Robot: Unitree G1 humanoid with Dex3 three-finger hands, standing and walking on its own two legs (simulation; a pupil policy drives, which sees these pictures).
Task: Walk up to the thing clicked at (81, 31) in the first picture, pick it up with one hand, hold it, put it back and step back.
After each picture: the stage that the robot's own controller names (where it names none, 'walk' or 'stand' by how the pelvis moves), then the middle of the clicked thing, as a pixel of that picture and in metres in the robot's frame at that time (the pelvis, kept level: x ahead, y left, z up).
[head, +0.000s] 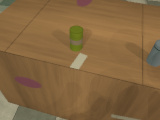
stand; (76, 38) +0.64 +0.03 -0.03
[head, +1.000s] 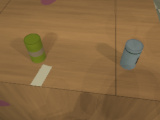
walk; (35, 48) +0.51 +0.21 +0.00
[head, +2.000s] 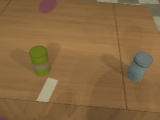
stand; (40, 61) +0.45 +0.18 -0.01
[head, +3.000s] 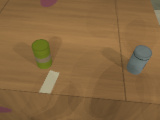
stand; (42, 54) +0.49 +0.17 -0.02
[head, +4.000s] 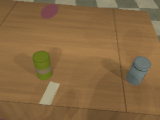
stand; (43, 66) +0.46 +0.17 -0.02
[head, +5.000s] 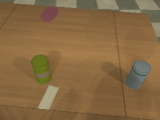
stand; (41, 69) +0.44 +0.17 -0.03
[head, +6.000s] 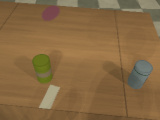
stand; (43, 69) +0.44 +0.17 -0.03
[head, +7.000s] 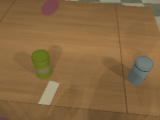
rise first; (42, 65) +0.45 +0.17 -0.03
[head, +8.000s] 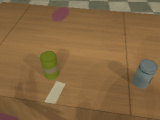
rise first; (50, 65) +0.46 +0.17 -0.02
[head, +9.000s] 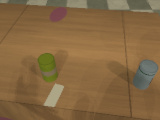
go down; (48, 68) +0.45 +0.17 -0.02
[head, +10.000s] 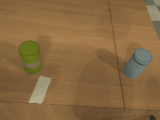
go down; (31, 58) +0.44 +0.15 +0.00
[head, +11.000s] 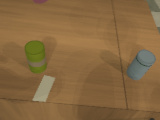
go down; (36, 57) +0.45 +0.15 +0.01
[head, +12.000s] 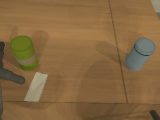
close in; (25, 54) +0.44 +0.17 +0.04
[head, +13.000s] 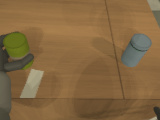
close; (19, 52) +0.44 +0.18 +0.04
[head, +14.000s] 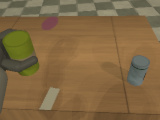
lift; (23, 54) +0.34 +0.17 +0.21
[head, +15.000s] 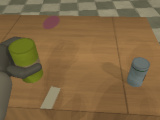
hold; (27, 61) +0.33 +0.16 +0.18
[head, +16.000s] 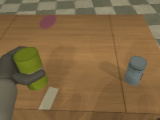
hold; (32, 69) +0.33 +0.15 +0.15
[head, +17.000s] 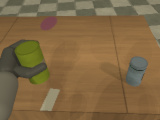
crouch; (33, 63) +0.34 +0.14 +0.17
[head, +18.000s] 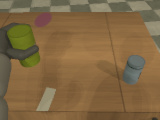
crouch; (25, 46) +0.40 +0.16 +0.18
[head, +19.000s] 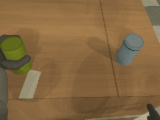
lower; (17, 56) +0.44 +0.18 +0.02
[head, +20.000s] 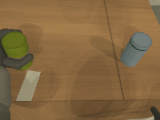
lower; (18, 52) +0.44 +0.17 +0.05
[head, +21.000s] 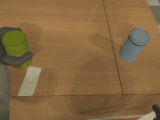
lower; (18, 50) +0.44 +0.17 +0.05
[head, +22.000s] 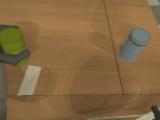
lower; (15, 48) +0.45 +0.18 +0.05
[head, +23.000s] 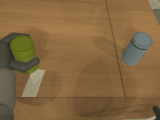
loosen; (25, 55) +0.43 +0.16 +0.05
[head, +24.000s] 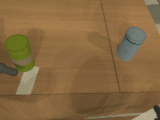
withdraw; (21, 54) +0.43 +0.16 +0.05
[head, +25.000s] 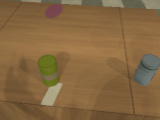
sink last; (49, 71) +0.41 +0.15 +0.02
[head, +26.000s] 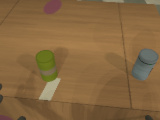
stand; (47, 66) +0.43 +0.15 +0.02
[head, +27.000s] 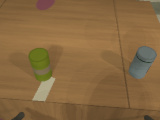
stand; (41, 65) +0.42 +0.16 +0.04
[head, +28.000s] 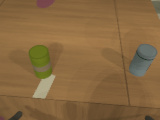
stand; (41, 62) +0.42 +0.16 +0.04
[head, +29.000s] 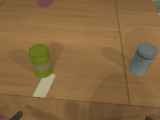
stand; (41, 61) +0.43 +0.16 +0.04
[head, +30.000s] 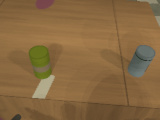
stand; (41, 63) +0.43 +0.16 +0.04
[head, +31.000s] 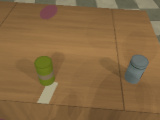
stand; (45, 71) +0.43 +0.16 -0.02
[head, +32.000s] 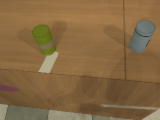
walk; (44, 40) +0.51 +0.17 -0.01
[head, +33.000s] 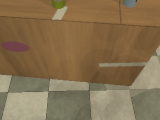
walk; out of the picture +0.80 +0.12 +0.00
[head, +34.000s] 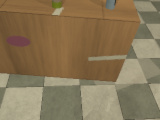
stand; out of the picture +1.03 +0.17 -0.01
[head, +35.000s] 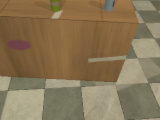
stand; (55, 1) +1.03 +0.18 -0.03
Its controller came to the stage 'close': yes
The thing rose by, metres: 0.22
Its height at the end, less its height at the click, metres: +0.00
